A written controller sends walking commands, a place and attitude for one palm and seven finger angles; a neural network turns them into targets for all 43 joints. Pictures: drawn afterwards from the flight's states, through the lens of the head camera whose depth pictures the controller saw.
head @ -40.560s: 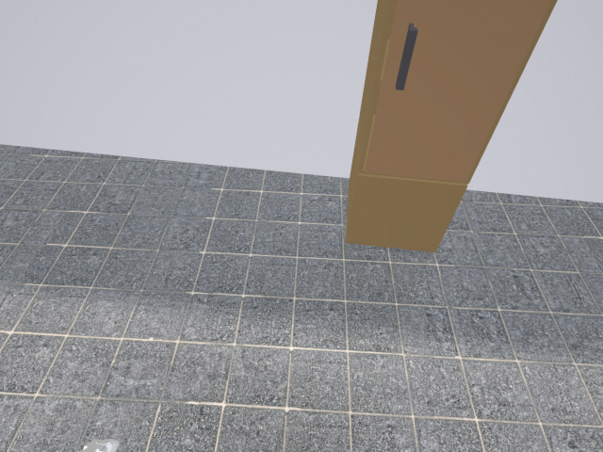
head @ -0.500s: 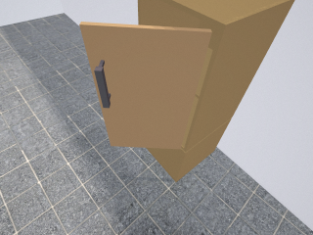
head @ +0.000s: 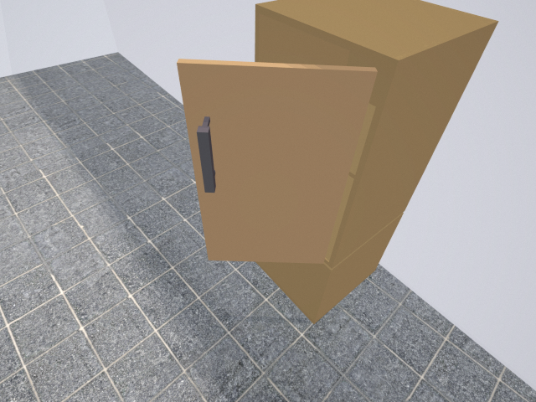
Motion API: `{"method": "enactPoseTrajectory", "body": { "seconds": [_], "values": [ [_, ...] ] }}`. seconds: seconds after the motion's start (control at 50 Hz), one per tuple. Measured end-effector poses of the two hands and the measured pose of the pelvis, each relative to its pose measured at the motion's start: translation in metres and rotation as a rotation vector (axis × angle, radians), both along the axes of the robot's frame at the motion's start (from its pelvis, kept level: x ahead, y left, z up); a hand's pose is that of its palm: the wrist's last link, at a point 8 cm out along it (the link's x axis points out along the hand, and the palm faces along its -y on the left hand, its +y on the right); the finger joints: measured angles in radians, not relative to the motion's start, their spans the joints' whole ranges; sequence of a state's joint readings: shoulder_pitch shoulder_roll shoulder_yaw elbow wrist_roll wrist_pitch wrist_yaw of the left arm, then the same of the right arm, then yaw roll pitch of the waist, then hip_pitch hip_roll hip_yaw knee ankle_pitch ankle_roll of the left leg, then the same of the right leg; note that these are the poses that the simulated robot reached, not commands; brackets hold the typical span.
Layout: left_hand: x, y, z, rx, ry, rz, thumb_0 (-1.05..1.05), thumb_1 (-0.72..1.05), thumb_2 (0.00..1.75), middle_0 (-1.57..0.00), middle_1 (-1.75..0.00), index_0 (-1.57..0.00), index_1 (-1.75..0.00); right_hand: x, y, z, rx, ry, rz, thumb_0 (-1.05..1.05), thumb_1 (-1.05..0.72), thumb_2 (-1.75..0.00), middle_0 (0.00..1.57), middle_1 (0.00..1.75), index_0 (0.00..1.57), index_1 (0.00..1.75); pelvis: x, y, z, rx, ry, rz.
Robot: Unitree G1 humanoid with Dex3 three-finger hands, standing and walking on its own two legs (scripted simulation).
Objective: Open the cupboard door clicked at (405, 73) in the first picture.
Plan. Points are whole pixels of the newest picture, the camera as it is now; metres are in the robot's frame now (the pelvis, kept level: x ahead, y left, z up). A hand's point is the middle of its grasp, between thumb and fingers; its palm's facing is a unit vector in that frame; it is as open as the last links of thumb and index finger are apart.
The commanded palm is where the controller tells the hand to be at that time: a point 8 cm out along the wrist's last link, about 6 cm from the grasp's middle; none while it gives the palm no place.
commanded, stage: come to a stop and stand still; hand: left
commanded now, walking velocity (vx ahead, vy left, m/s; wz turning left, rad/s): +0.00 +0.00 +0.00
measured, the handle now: (208, 155) +0.55 +0.17 +0.07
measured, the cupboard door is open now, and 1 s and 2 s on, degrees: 50 50 50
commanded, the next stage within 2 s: look again from close up in 0.84 s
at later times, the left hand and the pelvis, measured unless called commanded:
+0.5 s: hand out of the picture -0.06 +0.15 -0.18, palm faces +0.01 -0.99 -0.16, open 7.4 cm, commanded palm none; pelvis -0.02 -0.01 +0.00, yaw +0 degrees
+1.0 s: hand out of the picture -0.05 +0.13 -0.18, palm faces +0.03 -0.99 -0.16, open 7.4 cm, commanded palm none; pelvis -0.03 -0.03 +0.00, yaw +0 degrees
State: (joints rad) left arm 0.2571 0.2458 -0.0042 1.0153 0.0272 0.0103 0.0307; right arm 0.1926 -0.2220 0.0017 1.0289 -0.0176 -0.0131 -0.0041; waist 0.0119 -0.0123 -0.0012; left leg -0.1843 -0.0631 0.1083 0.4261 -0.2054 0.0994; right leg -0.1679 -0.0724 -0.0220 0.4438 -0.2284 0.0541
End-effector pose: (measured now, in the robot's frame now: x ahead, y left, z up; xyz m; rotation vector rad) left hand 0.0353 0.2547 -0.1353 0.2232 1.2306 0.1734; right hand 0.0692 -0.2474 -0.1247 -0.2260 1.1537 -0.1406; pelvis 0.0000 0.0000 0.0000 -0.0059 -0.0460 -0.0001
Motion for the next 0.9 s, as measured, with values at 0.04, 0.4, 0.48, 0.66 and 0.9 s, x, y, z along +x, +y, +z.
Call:
{"method": "enactPoseTrajectory", "body": {
  "seconds": [0.04,0.4,0.48,0.66,0.9],
  "values": [
    [-0.011,-0.001,-0.002,-0.006,0.029,0.004,0.01,0.91,0.9,-0.19,-0.3,-0.2,-0.3,-0.012,0.0,-0.002,-0.001,0.029,-0.012,0.01,-0.91,-0.9,0.2,0.3,0.21,0.3,-0.002,0.001,0.0,0.001,-0.001,-0.001],
    [-0.094,-0.044,-0.011,-0.083,0.229,0.049,0.01,0.91,0.9,-0.19,-0.3,-0.2,-0.3,-0.101,0.014,-0.016,0.053,0.244,-0.106,0.01,-0.91,-0.9,0.2,0.3,0.2,0.3,-0.018,-0.005,0.002,0.004,0.0,-0.003],
    [-0.098,-0.056,-0.012,-0.098,0.227,0.052,0.01,0.91,0.9,-0.2,-0.3,-0.2,-0.3,-0.106,0.02,-0.018,0.078,0.247,-0.114,0.01,-0.91,-0.9,0.2,0.3,0.2,0.3,-0.021,-0.009,0.002,0.003,-0.001,-0.004],
    [-0.093,-0.073,-0.014,-0.118,0.183,0.055,0.01,0.91,0.9,-0.2,-0.3,-0.2,-0.3,-0.11,0.024,-0.022,0.108,0.234,-0.119,0.01,-0.91,-0.9,0.2,0.3,0.2,0.3,-0.026,-0.017,0.001,0.002,0.004,-0.005],
    [-0.093,-0.078,-0.015,-0.116,0.175,0.058,0.01,0.91,0.9,-0.19,-0.3,-0.2,-0.3,-0.121,0.014,-0.021,0.096,0.25,-0.131,0.01,-0.91,-0.9,0.2,0.3,0.2,0.3,-0.029,-0.024,-0.001,0.001,0.02,-0.007]
  ]
}}
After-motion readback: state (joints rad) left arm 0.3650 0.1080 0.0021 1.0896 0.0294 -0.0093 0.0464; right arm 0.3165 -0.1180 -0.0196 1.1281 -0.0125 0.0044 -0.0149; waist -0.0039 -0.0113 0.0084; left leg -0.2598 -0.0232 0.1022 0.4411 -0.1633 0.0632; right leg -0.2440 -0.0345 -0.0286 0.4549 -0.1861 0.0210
